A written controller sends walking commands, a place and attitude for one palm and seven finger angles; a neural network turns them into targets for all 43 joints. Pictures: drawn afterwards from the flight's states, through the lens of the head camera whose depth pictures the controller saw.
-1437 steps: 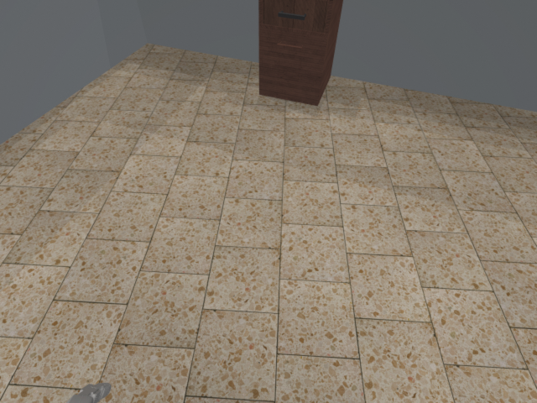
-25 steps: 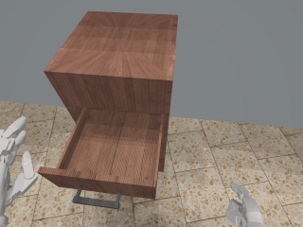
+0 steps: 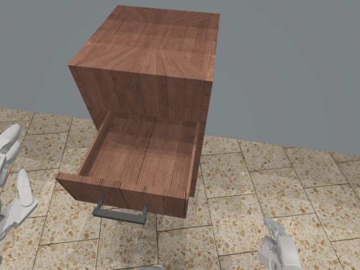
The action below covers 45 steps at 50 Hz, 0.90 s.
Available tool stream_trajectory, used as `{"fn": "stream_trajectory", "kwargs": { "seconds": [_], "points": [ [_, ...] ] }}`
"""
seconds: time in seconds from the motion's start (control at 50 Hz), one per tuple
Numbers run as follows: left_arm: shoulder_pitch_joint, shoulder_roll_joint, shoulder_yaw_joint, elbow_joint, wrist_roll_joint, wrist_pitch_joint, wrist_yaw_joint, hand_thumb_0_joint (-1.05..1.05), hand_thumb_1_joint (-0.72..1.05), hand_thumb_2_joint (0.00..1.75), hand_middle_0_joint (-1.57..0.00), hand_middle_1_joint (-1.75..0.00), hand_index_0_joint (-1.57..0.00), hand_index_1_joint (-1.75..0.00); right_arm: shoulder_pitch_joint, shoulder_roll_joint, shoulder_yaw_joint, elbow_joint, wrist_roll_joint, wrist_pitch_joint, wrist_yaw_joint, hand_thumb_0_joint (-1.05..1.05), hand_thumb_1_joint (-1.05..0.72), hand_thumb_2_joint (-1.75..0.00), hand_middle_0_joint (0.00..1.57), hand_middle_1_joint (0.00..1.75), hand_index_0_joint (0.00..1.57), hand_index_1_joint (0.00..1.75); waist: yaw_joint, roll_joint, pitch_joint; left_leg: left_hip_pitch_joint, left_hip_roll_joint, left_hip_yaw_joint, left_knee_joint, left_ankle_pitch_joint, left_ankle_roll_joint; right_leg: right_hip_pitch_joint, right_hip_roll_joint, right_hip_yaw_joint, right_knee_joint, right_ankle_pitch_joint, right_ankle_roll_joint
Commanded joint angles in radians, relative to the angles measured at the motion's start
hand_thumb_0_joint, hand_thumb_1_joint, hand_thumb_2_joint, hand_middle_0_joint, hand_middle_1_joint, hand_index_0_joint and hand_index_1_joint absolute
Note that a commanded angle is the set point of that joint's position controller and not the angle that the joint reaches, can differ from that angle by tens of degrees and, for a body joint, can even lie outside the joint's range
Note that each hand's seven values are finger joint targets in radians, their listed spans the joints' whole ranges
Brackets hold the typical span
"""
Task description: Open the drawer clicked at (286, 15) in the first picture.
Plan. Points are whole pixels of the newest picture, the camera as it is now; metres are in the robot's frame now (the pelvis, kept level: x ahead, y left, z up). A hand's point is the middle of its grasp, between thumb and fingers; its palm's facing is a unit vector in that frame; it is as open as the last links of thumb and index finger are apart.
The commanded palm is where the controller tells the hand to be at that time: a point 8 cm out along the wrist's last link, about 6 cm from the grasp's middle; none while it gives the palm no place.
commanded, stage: step back with the hand held close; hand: left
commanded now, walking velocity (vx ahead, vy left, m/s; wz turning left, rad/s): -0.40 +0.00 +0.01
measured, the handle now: (121, 209) +0.30 +0.20 -0.19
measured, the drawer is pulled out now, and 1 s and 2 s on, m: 0.28 0.28 0.28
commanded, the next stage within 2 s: stop stepping back and stand still in 0.66 s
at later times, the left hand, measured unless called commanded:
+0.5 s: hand (3, 250) +0.12 +0.23 +0.18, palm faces +0.39 -0.78 -0.48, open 7.4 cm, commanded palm +0.05 +0.28 +0.19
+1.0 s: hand out of the picture +0.05 +0.19 +0.19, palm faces +0.32 -0.81 -0.49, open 7.4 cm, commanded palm -0.03 +0.24 +0.19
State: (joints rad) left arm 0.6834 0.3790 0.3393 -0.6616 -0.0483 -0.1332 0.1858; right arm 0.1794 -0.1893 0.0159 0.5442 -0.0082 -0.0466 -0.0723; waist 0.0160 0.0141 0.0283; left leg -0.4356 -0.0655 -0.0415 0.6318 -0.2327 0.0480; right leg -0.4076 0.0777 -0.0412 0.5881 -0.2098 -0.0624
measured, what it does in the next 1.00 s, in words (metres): walks backwards: left foot, then left foot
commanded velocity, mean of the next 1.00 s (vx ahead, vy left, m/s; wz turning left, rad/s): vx -0.25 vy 0.02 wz -0.03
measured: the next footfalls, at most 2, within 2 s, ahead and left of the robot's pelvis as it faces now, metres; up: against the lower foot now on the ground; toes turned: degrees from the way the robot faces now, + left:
left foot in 0.22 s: +0.02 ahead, +0.15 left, +0.00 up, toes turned +2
left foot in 0.66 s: -0.06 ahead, +0.13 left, +0.00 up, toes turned +5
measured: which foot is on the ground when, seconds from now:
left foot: down 0.00-0.02, up 0.04-0.20, down 0.22-0.46, up 0.48-0.64, down 0.66-0.98, up 1.00-1.00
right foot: down 0.00-0.66, up 0.68-0.92, down 0.94-1.00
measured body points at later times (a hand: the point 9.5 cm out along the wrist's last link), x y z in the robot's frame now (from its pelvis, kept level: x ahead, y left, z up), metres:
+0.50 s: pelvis -0.07 -0.01 -0.01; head -0.04 +0.00 +0.44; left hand +0.09 +0.27 +0.21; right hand +0.13 -0.23 -0.09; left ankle -0.04 +0.14 -0.71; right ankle +0.05 -0.08 -0.72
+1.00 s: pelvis -0.16 -0.04 +0.00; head -0.11 -0.03 +0.45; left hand +0.03 +0.23 +0.22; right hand +0.00 -0.25 -0.10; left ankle -0.10 +0.12 -0.72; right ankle -0.19 -0.14 -0.73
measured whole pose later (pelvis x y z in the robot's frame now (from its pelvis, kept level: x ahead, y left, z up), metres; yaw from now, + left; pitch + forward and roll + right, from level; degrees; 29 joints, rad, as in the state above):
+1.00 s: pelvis -0.16 -0.04 +0.00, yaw +0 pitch +1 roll -2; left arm 0.61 0.42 0.40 -0.67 -0.04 -0.22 0.16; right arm 0.18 -0.16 0.01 0.63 0.01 -0.10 -0.02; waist -0.04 0.04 0.07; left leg -0.43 0.12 0.00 0.68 -0.32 -0.02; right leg -0.23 0.04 -0.06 0.56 -0.34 -0.01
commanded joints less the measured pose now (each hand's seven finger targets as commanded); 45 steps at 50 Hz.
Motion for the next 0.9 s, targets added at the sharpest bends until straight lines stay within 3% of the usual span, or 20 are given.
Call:
{"fn": "stream_trajectory", "kwargs": {
  "seconds": [0.0,0.04,0.06,0.14,0.2,0.24,0.28,0.36,0.4,0.44,0.46,0.5,0.56,0.6,0.62,0.64,0.66,0.7,0.76,0.88],
  "points": [
    [-0.094,0.196,0.144,-0.214,-0.006,-0.110,0.020,0.00,0.90,0.90,-0.20,-0.30,-0.20,-0.30,-0.050,-0.146,-0.079,-0.136,0.015,-0.050,0.006,0.00,-0.90,-0.90,0.20,0.30,0.20,0.30,-0.042,-0.129,-0.143,-0.034,0.059,-0.063,0.127,-0.242,-0.030,0.074,-0.381,0.498,-0.356,-0.368,-0.080],
    [-0.064,0.193,0.155,-0.146,-0.013,-0.112,0.026,0.00,0.90,0.90,-0.20,-0.30,-0.20,-0.30,-0.063,-0.146,-0.093,-0.111,0.013,-0.042,0.015,0.00,-0.90,-0.90,0.20,0.30,0.20,0.30,-0.038,-0.146,-0.132,0.047,0.049,-0.039,0.314,-0.221,-0.047,-0.013,-0.437,0.494,-0.419,-0.364,-0.123],
    [-0.037,0.173,0.135,-0.124,-0.011,-0.114,0.020,0.00,0.90,0.90,-0.20,-0.30,-0.20,-0.30,-0.063,-0.130,-0.079,-0.108,0.013,-0.035,0.020,0.00,-0.90,-0.90,0.20,0.30,0.20,0.30,-0.045,-0.158,-0.132,0.031,0.072,-0.048,0.295,-0.219,-0.041,0.035,-0.431,0.413,-0.371,-0.238,-0.120],
    [-0.029,0.209,0.167,-0.118,0.000,-0.125,0.014,0.00,0.90,0.90,-0.20,-0.30,-0.20,-0.30,-0.112,-0.115,-0.058,-0.097,0.015,-0.014,0.002,0.00,-0.90,-0.90,0.20,0.30,0.20,0.30,-0.036,-0.003,-0.064,0.095,0.081,0.029,-0.176,-0.096,-0.036,0.068,-0.258,0.177,-0.222,0.011,-0.020],
    [-0.057,0.202,0.162,-0.176,0.013,-0.147,0.009,0.00,0.90,0.90,-0.20,-0.30,-0.20,-0.30,-0.115,-0.132,-0.076,-0.105,0.015,-0.037,0.006,0.00,-0.90,-0.90,0.20,0.30,0.20,0.30,-0.027,0.169,-0.105,-0.024,0.307,-0.164,-0.264,0.244,0.050,0.201,-0.103,0.078,0.049,0.077,0.078],
    [-0.023,0.234,0.206,-0.187,0.003,-0.157,0.001,0.00,0.90,0.90,-0.20,-0.30,-0.20,-0.30,-0.112,-0.124,-0.094,-0.101,0.022,-0.070,0.013,0.00,-0.90,-0.90,0.20,0.30,0.20,0.30,-0.016,0.172,-0.188,-0.040,0.315,-0.105,-0.235,0.250,0.040,0.227,-0.106,0.080,0.083,-0.022,0.077],
    [-0.043,0.215,0.208,-0.228,0.007,-0.153,-0.002,0.00,0.90,0.90,-0.20,-0.30,-0.20,-0.30,-0.113,-0.131,-0.087,-0.115,0.012,-0.076,0.013,0.00,-0.90,-0.90,0.20,0.30,0.20,0.30,-0.015,0.183,-0.149,-0.184,0.333,-0.107,-0.276,0.113,0.045,0.293,-0.090,0.062,0.148,-0.090,0.075],
    [-0.053,0.199,0.197,-0.245,0.004,-0.157,-0.003,0.00,0.90,0.90,-0.20,-0.30,-0.20,-0.30,-0.086,-0.143,-0.096,-0.102,0.018,-0.096,0.015,0.00,-0.90,-0.90,0.20,0.30,0.20,0.30,-0.021,0.035,-0.183,-0.222,0.241,-0.032,-0.138,-0.022,0.015,0.333,-0.135,0.144,0.057,0.123,0.061],
    [-0.071,0.208,0.205,-0.201,0.009,-0.158,0.002,0.00,0.90,0.90,-0.20,-0.30,-0.20,-0.30,-0.077,-0.140,-0.100,-0.103,0.016,-0.093,0.020,0.00,-0.90,-0.90,0.20,0.30,0.20,0.30,-0.022,-0.082,-0.150,-0.227,0.119,0.017,-0.029,-0.368,-0.016,0.199,-0.241,0.338,-0.164,-0.177,0.021],
    [-0.085,0.231,0.207,-0.151,0.020,-0.144,0.024,0.00,0.90,0.90,-0.20,-0.30,-0.20,-0.30,-0.061,-0.134,-0.114,-0.076,0.007,-0.068,0.032,0.00,-0.90,-0.90,0.20,0.30,0.20,0.30,-0.017,-0.193,-0.137,-0.092,0.046,0.046,0.283,-0.348,-0.051,0.010,-0.397,0.583,-0.492,-0.611,-0.025],
    [-0.062,0.202,0.169,-0.110,0.013,-0.130,0.027,0.00,0.90,0.90,-0.20,-0.30,-0.20,-0.30,-0.054,-0.127,-0.121,-0.062,0.000,-0.049,0.039,0.00,-0.90,-0.90,0.20,0.30,0.20,0.30,-0.031,-0.194,-0.168,-0.042,0.054,0.012,0.417,-0.297,-0.062,0.030,-0.439,0.529,-0.507,-0.589,-0.033],
    [-0.042,0.188,0.169,-0.095,0.016,-0.131,0.015,0.00,0.90,0.90,-0.20,-0.30,-0.20,-0.30,-0.061,-0.105,-0.097,-0.061,-0.006,-0.027,0.036,0.00,-0.90,-0.90,0.20,0.30,0.20,0.30,-0.051,-0.218,-0.208,0.022,0.062,0.029,0.402,-0.242,-0.065,0.032,-0.371,0.356,-0.416,-0.378,-0.044],
    [-0.015,0.168,0.154,-0.075,0.014,-0.128,0.015,0.00,0.90,0.90,-0.20,-0.30,-0.20,-0.30,-0.083,-0.088,-0.066,-0.075,0.002,-0.001,0.013,0.00,-0.90,-0.90,0.20,0.30,0.20,0.30,-0.033,-0.187,-0.129,0.112,0.045,0.091,0.059,-0.306,-0.050,-0.024,-0.273,0.204,-0.388,-0.296,-0.016],
    [-0.049,0.154,0.118,-0.126,0.011,-0.136,0.014,0.00,0.90,0.90,-0.20,-0.30,-0.20,-0.30,-0.053,-0.109,-0.054,-0.068,-0.001,0.012,0.008,0.00,-0.90,-0.90,0.20,0.30,0.20,0.30,-0.058,-0.053,-0.103,0.124,0.050,0.110,-0.237,-0.212,-0.034,0.025,-0.199,0.155,-0.295,-0.278,0.029],
    [-0.087,0.152,0.103,-0.166,0.012,-0.152,0.014,0.00,0.90,0.90,-0.20,-0.30,-0.20,-0.30,-0.048,-0.133,-0.062,-0.073,-0.008,0.007,0.007,0.00,-0.90,-0.90,0.20,0.30,0.20,0.30,-0.064,0.057,-0.076,0.036,0.141,0.001,-0.343,-0.214,0.005,0.087,-0.140,0.126,-0.141,-0.214,0.051],
    [-0.125,0.165,0.115,-0.221,0.019,-0.162,0.018,0.00,0.90,0.90,-0.20,-0.30,-0.20,-0.30,-0.078,-0.157,-0.077,-0.071,-0.013,-0.012,0.002,0.00,-0.90,-0.90,0.20,0.30,0.20,0.30,-0.058,0.209,-0.045,-0.053,0.335,-0.202,-0.406,-0.116,0.076,0.083,-0.046,0.064,0.108,-0.160,0.078],
    [-0.126,0.171,0.123,-0.222,0.031,-0.157,0.027,0.00,0.90,0.90,-0.20,-0.30,-0.20,-0.30,-0.070,-0.127,-0.081,-0.057,-0.019,-0.050,0.002,0.00,-0.90,-0.90,0.20,0.30,0.20,0.30,-0.060,0.218,-0.088,-0.036,0.436,-0.211,-0.366,0.145,0.123,0.030,-0.010,0.062,0.390,-0.224,0.086],
    [-0.069,0.163,0.142,-0.227,0.001,-0.151,0.013,0.00,0.90,0.90,-0.20,-0.30,-0.20,-0.30,-0.035,-0.116,-0.103,-0.049,-0.006,-0.098,0.018,0.00,-0.90,-0.90,0.20,0.30,0.20,0.30,-0.042,0.165,-0.155,0.054,0.446,-0.134,-0.307,0.318,0.119,-0.059,-0.026,0.116,0.644,-0.268,0.081],
    [-0.056,0.153,0.140,-0.313,-0.015,-0.135,0.013,0.00,0.90,0.90,-0.20,-0.30,-0.20,-0.30,-0.060,-0.113,-0.099,-0.039,-0.008,-0.114,0.031,0.00,-0.90,-0.90,0.20,0.30,0.20,0.30,-0.034,0.182,-0.135,0.199,0.392,-0.059,-0.209,0.484,0.099,-0.150,-0.053,0.099,0.568,-0.265,0.096],
    [-0.038,0.152,0.165,-0.212,-0.006,-0.128,0.002,0.00,0.90,0.90,-0.20,-0.30,-0.20,-0.30,-0.059,-0.129,-0.065,-0.055,0.010,-0.109,0.042,0.00,-0.90,-0.90,0.20,0.30,0.20,0.30,-0.035,0.194,-0.068,0.065,0.287,-0.060,-0.215,-0.110,0.025,0.187,-0.060,-0.005,-0.113,-0.161,0.089]
  ]
}}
